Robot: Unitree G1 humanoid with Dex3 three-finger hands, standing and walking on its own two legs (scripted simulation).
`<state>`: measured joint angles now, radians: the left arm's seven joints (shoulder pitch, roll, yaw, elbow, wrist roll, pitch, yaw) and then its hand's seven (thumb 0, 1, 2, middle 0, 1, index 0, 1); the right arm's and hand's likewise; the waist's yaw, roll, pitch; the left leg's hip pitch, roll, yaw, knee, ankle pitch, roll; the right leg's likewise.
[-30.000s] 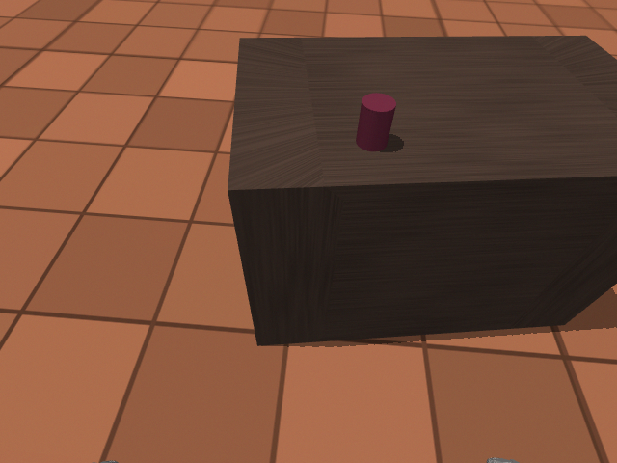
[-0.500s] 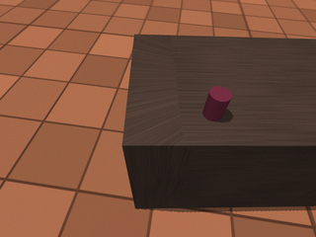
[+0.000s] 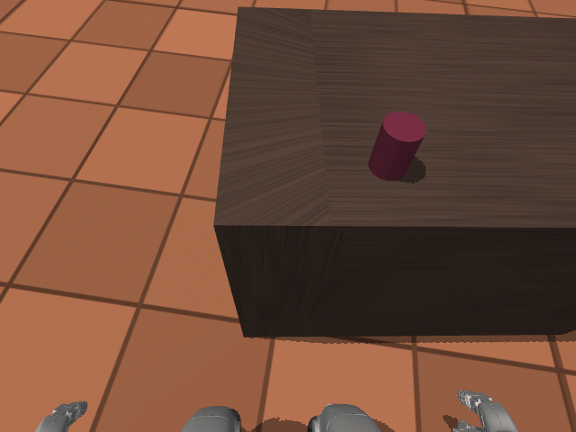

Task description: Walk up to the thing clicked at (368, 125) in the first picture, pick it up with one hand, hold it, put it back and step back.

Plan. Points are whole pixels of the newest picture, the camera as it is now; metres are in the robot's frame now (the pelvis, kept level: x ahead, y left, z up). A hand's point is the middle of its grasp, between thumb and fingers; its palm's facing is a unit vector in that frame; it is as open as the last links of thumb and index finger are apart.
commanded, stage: step back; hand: right
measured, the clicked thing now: (395, 147) +0.52 -0.18 +0.03
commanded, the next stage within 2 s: none
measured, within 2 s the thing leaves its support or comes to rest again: neither
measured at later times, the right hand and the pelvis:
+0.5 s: hand out of the picture -0.02 -0.24 -0.16, palm faces -0.13 +0.90 -0.41, open 7.4 cm; pelvis -0.11 +0.02 -0.01, yaw +4 degrees
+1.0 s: hand out of the picture -0.12 -0.25 -0.16, palm faces -0.01 +0.94 -0.33, open 7.4 cm; pelvis -0.23 +0.01 +0.00, yaw -2 degrees
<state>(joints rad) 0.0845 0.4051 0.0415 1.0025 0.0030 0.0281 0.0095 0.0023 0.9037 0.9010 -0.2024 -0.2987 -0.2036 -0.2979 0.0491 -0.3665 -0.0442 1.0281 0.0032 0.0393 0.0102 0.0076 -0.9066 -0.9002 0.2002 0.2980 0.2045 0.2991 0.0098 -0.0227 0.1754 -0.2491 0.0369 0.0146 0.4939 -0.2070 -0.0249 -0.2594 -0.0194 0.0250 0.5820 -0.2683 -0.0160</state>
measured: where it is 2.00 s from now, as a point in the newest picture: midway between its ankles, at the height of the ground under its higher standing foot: outside the picture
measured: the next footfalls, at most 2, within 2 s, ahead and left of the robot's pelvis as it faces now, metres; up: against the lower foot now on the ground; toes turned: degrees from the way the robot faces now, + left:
left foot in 0.42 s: -0.09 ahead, +0.12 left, +0.00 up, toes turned +2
right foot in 0.84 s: -0.17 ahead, -0.10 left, +0.00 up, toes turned +1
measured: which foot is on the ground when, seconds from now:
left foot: down 0.00-0.06, up 0.08-0.40, down 0.42-0.86, up 0.88-1.00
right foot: down 0.00-0.44, up 0.46-0.82, down 0.84-1.00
